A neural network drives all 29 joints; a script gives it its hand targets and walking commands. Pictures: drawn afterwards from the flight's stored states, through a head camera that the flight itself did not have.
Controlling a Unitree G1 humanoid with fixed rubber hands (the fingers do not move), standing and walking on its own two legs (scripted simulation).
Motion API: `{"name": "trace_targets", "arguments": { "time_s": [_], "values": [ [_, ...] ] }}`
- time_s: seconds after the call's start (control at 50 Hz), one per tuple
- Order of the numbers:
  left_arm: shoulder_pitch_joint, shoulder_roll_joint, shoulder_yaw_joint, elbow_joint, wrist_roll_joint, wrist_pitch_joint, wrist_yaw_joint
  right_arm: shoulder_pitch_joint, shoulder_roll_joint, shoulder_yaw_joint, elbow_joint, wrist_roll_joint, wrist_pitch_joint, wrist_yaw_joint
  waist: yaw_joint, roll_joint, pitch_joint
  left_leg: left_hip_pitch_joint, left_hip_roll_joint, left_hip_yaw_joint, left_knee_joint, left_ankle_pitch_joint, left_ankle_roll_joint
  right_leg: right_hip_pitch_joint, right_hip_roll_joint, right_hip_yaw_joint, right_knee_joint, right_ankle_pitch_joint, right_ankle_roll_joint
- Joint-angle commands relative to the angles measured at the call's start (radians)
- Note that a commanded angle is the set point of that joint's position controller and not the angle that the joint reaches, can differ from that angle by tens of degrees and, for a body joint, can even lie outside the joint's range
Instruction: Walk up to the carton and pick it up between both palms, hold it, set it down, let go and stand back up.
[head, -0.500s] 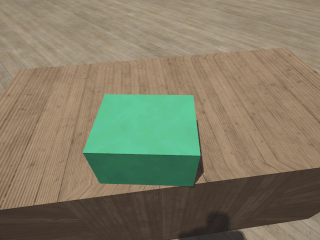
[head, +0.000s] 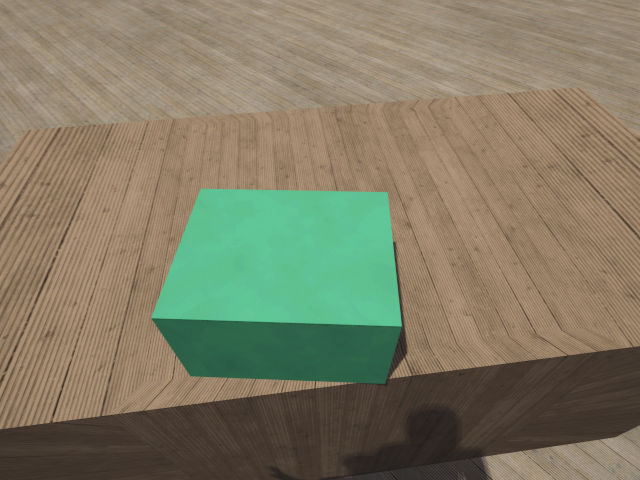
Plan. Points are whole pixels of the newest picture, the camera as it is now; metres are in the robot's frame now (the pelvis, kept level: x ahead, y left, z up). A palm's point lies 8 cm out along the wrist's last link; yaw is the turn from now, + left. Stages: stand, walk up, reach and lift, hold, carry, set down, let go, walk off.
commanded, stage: walk up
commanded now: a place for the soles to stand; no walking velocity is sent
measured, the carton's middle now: (290, 283) +0.39 +0.05 +0.01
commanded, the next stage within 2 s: reach and lift in 0.48 s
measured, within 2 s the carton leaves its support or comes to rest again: neither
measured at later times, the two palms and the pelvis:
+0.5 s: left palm out of the picture +0.06 +0.26 -0.13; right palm out of the picture +0.02 -0.25 -0.12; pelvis +0.00 +0.01 +0.00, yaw -2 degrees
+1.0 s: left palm out of the picture +0.10 +0.25 -0.09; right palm out of the picture +0.08 -0.23 -0.08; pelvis -0.05 +0.00 +0.00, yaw +0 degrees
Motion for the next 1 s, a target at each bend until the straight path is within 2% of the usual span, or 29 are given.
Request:
{"name": "trace_targets", "arguments": {
  "time_s": [0.0,0.02,0.04,0.08,0.12,0.14,0.18,0.22,0.26,0.28,0.32,0.34,0.36,0.4,0.42,0.44,0.46,0.48,0.5,0.52,0.54,0.58,0.6,0.64,0.72,0.76,0.82,0.9,0.98],
  "values": [
    [0.020,0.192,0.055,-0.076,-0.007,-0.016,0.010,0.088,-0.127,-0.038,-0.068,0.000,-0.023,-0.007,0.002,-0.072,-0.022,0.051,0.060,-0.060,-0.077,0.219,0.016,-0.052,-0.195,0.197,-0.151,0.379,-0.111],
    [0.001,0.183,0.052,-0.078,-0.009,-0.015,0.007,0.103,-0.131,-0.038,-0.061,0.000,-0.028,-0.007,-0.006,-0.070,-0.015,0.066,0.072,-0.065,-0.103,0.250,0.024,-0.068,-0.174,0.156,-0.129,0.375,-0.094],
    [-0.011,0.169,0.050,-0.088,-0.009,-0.014,0.005,0.105,-0.146,-0.042,-0.064,0.000,-0.030,-0.008,-0.008,-0.033,-0.010,0.079,0.090,-0.069,-0.125,0.300,0.034,-0.073,-0.140,0.103,-0.089,0.378,-0.072],
    [-0.009,0.136,0.042,-0.091,-0.007,-0.011,0.003,0.111,-0.175,-0.051,-0.063,0.000,-0.032,-0.008,-0.013,0.011,-0.024,0.107,0.164,-0.127,-0.173,0.389,0.084,-0.086,-0.084,0.015,-0.001,0.323,-0.028],
    [-0.011,0.124,0.042,-0.105,0.001,-0.006,0.006,0.092,-0.187,-0.052,-0.065,0.000,-0.030,-0.011,-0.007,0.053,0.010,0.066,0.230,-0.164,-0.217,0.402,0.144,-0.087,-0.072,-0.048,0.033,0.217,-0.007],
    [0.004,0.125,0.043,-0.105,0.006,-0.006,0.004,0.067,-0.189,-0.051,-0.072,-0.001,-0.028,-0.011,0.009,0.065,0.025,0.033,0.227,-0.141,-0.217,0.387,0.142,-0.068,-0.079,-0.048,0.005,0.201,-0.008],
    [0.019,0.136,0.046,-0.101,0.008,-0.010,0.002,0.041,-0.184,-0.050,-0.083,-0.002,-0.021,-0.007,0.017,0.036,0.039,-0.039,0.169,-0.084,-0.178,0.349,0.103,0.006,-0.097,-0.017,-0.045,0.296,-0.025],
    [0.048,0.160,0.050,-0.093,0.007,-0.018,0.001,0.036,-0.178,-0.053,-0.087,0.000,-0.015,-0.004,0.025,0.022,0.017,-0.047,0.099,-0.018,-0.090,0.308,0.051,0.037,-0.135,0.068,-0.077,0.393,-0.055],
    [0.088,0.218,0.065,-0.080,0.004,-0.021,0.011,0.049,-0.147,-0.045,-0.106,0.002,-0.011,0.000,0.028,-0.076,-0.025,-0.059,0.051,-0.032,0.025,0.207,0.014,0.053,-0.235,0.255,-0.158,0.396,-0.139],
    [0.096,0.231,0.067,-0.076,0.006,-0.020,0.016,0.051,-0.144,-0.043,-0.113,0.001,-0.010,0.000,0.037,-0.114,-0.035,-0.079,0.024,-0.045,0.064,0.134,0.005,0.069,-0.269,0.314,-0.181,0.417,-0.177],
    [0.079,0.228,0.067,-0.074,0.008,-0.013,0.022,0.055,-0.113,-0.038,-0.115,-0.002,-0.011,-0.003,0.033,-0.133,-0.033,-0.093,0.003,-0.077,0.036,0.023,0.004,0.064,-0.295,0.350,-0.209,0.429,-0.215],
    [0.047,0.232,0.068,-0.078,0.009,-0.007,0.021,0.092,-0.100,-0.038,-0.108,0.005,-0.017,-0.005,0.017,-0.148,-0.044,-0.054,0.012,-0.077,-0.023,0.039,0.003,0.050,-0.285,0.294,-0.199,0.420,-0.204],
    [0.013,0.209,0.063,-0.078,0.003,-0.003,0.016,0.124,-0.111,-0.038,-0.095,0.002,-0.026,-0.007,0.000,-0.135,-0.040,0.005,0.030,-0.085,-0.092,0.127,0.010,0.017,-0.255,0.243,-0.175,0.427,-0.168],
    [-0.033,0.161,0.049,-0.101,-0.014,-0.004,0.006,0.142,-0.160,-0.051,-0.078,0.000,-0.039,-0.009,-0.016,-0.009,-0.019,0.129,0.094,-0.115,-0.169,0.324,0.040,-0.100,-0.143,0.076,-0.071,0.367,-0.074],
    [-0.044,0.139,0.043,-0.102,-0.011,-0.003,0.003,0.135,-0.178,-0.055,-0.075,0.003,-0.042,-0.009,-0.022,0.034,-0.011,0.139,0.162,-0.187,-0.203,0.406,0.085,-0.124,-0.079,0.000,0.010,0.281,-0.032],
    [-0.043,0.124,0.043,-0.110,0.002,0.000,0.003,0.138,-0.195,-0.061,-0.079,0.002,-0.041,-0.009,-0.025,0.050,-0.004,0.136,0.236,-0.226,-0.224,0.490,0.141,-0.135,-0.066,-0.057,0.059,0.185,-0.010],
    [-0.037,0.114,0.044,-0.114,0.004,0.001,0.003,0.128,-0.194,-0.059,-0.080,0.000,-0.040,-0.010,-0.019,0.058,0.008,0.120,0.271,-0.232,-0.236,0.517,0.173,-0.138,-0.068,-0.080,0.064,0.108,-0.004],
    [-0.600,0.216,0.028,-0.233,0.031,0.165,0.016,-0.620,-0.200,-0.163,-0.094,-0.092,-0.170,0.050,0.035,0.134,0.063,-0.320,0.108,-0.043,-0.026,0.075,-0.010,-0.203,-0.102,-0.144,0.090,-0.077,-0.091],
    [-0.487,0.184,-0.005,-0.217,0.008,0.261,0.042,-0.490,-0.215,-0.166,-0.040,-0.077,-0.188,0.085,0.032,0.049,0.091,-0.399,0.098,-0.003,-0.009,-0.031,-0.006,-0.144,-0.083,-0.173,0.118,-0.053,-0.090],
    [-0.457,0.191,0.010,-0.253,-0.013,0.315,0.042,-0.438,-0.237,-0.174,-0.056,-0.059,-0.186,0.097,0.037,-0.041,-0.004,-0.408,0.080,-0.009,0.060,0.107,-0.005,-0.104,-0.098,-0.176,0.137,0.071,-0.081],
    [-0.445,0.206,0.022,-0.288,-0.019,0.346,0.035,-0.387,-0.236,-0.170,-0.065,-0.031,-0.181,0.096,0.026,-0.057,-0.093,-0.339,0.072,-0.018,0.105,0.241,0.000,-0.111,-0.095,-0.167,0.144,0.177,-0.061],
    [-0.361,0.233,0.039,-0.409,0.016,0.395,0.013,-0.250,-0.212,-0.141,-0.045,0.029,-0.177,0.075,0.000,-0.013,-0.266,-0.101,0.076,-0.046,0.178,0.522,-0.041,-0.138,-0.074,-0.177,0.148,0.370,-0.034],
    [-0.292,0.235,0.055,-0.446,0.029,0.413,0.001,-0.204,-0.217,-0.130,-0.040,0.051,-0.176,0.062,0.003,-0.013,-0.314,-0.011,0.065,-0.036,0.188,0.588,-0.068,-0.148,-0.066,-0.185,0.124,0.434,-0.031],
    [-0.163,0.210,0.079,-0.497,0.039,0.432,-0.021,-0.119,-0.218,-0.087,-0.054,0.108,-0.181,0.041,0.004,0.049,-0.367,0.072,0.044,-0.037,0.172,0.731,-0.098,-0.060,-0.051,-0.193,0.086,0.579,-0.029],
    [-0.044,0.169,0.084,-0.490,0.043,0.438,-0.037,-0.127,-0.193,-0.071,-0.104,0.124,-0.155,0.023,0.028,0.061,-0.238,0.078,0.002,-0.035,0.045,0.680,-0.076,0.024,-0.045,-0.195,-0.038,0.525,-0.030],
    [-0.059,0.171,0.092,-0.469,0.054,0.433,-0.044,-0.152,-0.173,-0.072,-0.143,0.102,-0.148,0.013,0.033,0.020,-0.167,0.020,-0.008,-0.021,-0.002,0.542,-0.057,0.079,-0.054,-0.189,-0.077,0.498,-0.022],
    [-0.147,0.204,0.112,-0.490,0.055,0.399,-0.052,-0.166,-0.108,-0.067,-0.246,0.053,-0.135,-0.002,0.028,-0.025,-0.079,-0.106,-0.013,0.005,-0.080,0.270,-0.021,0.146,-0.073,-0.159,-0.123,0.339,-0.008],
    [-0.258,0.235,0.112,-0.531,0.026,0.331,-0.047,-0.173,-0.009,-0.043,-0.385,0.034,-0.107,-0.024,0.018,-0.002,-0.046,-0.222,-0.006,0.029,-0.137,0.068,0.010,0.201,-0.104,-0.116,-0.144,0.125,0.003],
    [-0.270,0.255,0.088,-0.568,-0.011,0.270,-0.042,-0.112,0.017,-0.053,-0.475,0.034,-0.081,-0.043,-0.013,0.086,-0.062,-0.353,0.031,0.042,-0.230,-0.028,0.045,0.360,-0.072,-0.126,-0.079,0.134,0.017]
  ]
}}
